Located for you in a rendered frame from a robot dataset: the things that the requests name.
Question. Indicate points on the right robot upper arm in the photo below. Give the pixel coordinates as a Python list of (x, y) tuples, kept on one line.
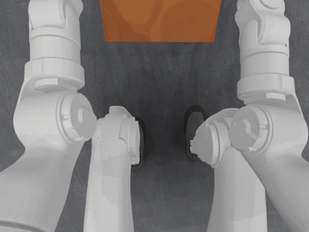
[(271, 139)]

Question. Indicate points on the robot left thigh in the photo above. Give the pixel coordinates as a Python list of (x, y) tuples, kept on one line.
[(108, 200)]

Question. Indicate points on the right robot shin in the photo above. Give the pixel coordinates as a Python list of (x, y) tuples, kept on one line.
[(196, 143)]

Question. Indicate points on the carton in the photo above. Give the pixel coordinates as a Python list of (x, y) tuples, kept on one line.
[(159, 20)]

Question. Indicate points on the robot left forearm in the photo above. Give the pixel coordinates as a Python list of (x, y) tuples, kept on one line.
[(54, 38)]

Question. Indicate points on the left robot upper arm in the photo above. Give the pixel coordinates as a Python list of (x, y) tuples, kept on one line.
[(53, 128)]

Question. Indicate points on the robot right forearm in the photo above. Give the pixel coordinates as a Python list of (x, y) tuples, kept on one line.
[(264, 54)]

